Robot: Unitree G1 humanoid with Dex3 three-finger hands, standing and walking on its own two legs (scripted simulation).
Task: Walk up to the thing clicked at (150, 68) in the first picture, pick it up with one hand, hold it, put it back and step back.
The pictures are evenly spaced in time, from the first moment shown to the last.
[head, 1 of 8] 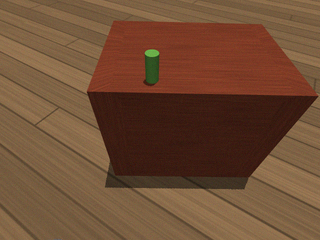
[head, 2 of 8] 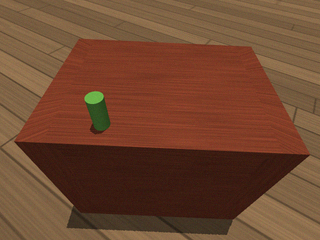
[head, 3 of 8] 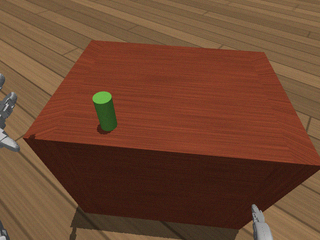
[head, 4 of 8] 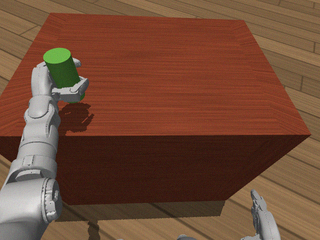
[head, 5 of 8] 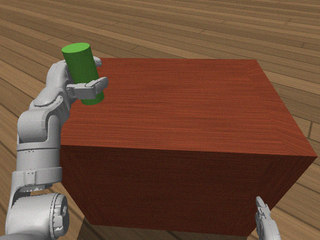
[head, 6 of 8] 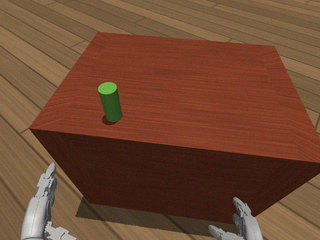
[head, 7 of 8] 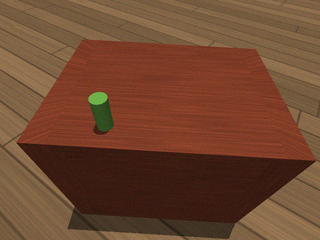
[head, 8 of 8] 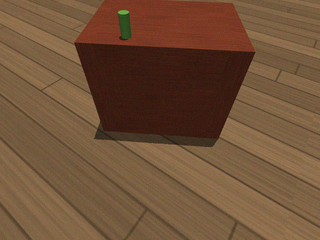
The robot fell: no
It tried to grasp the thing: yes
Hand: left
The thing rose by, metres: 0.28
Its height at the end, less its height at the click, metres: +0.00
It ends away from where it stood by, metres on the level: 0.01
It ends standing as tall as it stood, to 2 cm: yes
